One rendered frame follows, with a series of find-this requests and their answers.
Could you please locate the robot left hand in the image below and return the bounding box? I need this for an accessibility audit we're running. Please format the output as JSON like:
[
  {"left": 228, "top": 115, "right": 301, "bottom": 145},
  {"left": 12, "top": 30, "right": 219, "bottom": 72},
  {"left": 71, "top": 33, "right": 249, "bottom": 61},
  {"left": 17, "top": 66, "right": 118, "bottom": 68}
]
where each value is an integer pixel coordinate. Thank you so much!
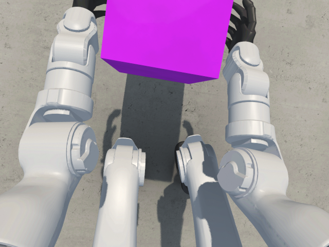
[{"left": 72, "top": 0, "right": 107, "bottom": 18}]

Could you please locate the robot left upper arm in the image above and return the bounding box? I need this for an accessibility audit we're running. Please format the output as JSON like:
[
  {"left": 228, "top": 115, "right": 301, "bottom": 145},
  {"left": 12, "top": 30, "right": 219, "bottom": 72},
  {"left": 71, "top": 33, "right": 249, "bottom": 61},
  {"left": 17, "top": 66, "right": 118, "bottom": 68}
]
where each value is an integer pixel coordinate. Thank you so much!
[{"left": 0, "top": 121, "right": 99, "bottom": 247}]

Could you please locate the right robot forearm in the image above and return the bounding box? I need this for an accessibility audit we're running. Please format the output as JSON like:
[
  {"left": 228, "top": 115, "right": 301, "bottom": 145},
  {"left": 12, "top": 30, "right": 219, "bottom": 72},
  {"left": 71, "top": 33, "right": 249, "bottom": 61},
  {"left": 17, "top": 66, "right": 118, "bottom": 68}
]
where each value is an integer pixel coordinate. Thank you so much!
[{"left": 223, "top": 42, "right": 284, "bottom": 163}]

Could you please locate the carton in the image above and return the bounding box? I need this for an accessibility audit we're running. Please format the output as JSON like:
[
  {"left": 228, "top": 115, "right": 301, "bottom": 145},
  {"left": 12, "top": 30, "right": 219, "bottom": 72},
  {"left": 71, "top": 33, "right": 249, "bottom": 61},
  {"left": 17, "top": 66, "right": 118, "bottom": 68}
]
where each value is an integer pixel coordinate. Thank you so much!
[{"left": 100, "top": 0, "right": 233, "bottom": 84}]

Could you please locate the robot right hand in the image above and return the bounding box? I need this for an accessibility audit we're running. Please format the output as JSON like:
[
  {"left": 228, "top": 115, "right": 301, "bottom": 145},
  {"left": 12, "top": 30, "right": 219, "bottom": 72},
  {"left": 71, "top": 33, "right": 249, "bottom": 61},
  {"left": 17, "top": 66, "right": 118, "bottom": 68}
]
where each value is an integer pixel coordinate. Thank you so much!
[{"left": 225, "top": 0, "right": 257, "bottom": 53}]

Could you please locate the robot right upper arm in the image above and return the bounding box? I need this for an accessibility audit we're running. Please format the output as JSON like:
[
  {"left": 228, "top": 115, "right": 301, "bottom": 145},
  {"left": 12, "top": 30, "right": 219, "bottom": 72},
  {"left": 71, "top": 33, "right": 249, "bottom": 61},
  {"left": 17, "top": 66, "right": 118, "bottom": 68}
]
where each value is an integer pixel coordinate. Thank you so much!
[{"left": 217, "top": 147, "right": 329, "bottom": 247}]

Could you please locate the right robot shin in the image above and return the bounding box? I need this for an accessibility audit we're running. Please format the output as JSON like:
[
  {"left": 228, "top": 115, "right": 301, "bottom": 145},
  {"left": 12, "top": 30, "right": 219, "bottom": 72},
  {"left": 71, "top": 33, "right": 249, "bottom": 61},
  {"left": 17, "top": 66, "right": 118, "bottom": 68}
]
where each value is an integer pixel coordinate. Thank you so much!
[{"left": 182, "top": 135, "right": 218, "bottom": 186}]

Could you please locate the left robot forearm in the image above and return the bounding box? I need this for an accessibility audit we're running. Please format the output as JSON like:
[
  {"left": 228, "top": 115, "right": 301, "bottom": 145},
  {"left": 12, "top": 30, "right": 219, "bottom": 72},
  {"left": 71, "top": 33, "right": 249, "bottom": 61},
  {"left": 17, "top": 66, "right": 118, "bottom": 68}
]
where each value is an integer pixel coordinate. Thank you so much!
[{"left": 19, "top": 7, "right": 99, "bottom": 164}]

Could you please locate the left robot shin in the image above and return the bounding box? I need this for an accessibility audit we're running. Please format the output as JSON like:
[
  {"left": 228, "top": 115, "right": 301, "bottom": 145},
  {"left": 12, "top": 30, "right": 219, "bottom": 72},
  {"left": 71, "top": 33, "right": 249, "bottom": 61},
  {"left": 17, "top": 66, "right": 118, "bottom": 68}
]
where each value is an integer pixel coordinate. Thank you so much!
[{"left": 103, "top": 137, "right": 138, "bottom": 176}]

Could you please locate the robot shin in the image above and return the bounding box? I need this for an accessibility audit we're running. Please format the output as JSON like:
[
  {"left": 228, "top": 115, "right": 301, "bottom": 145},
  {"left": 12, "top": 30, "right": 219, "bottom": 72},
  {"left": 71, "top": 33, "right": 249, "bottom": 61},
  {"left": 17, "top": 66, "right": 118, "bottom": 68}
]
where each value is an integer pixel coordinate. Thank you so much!
[
  {"left": 182, "top": 135, "right": 218, "bottom": 186},
  {"left": 103, "top": 137, "right": 138, "bottom": 176}
]

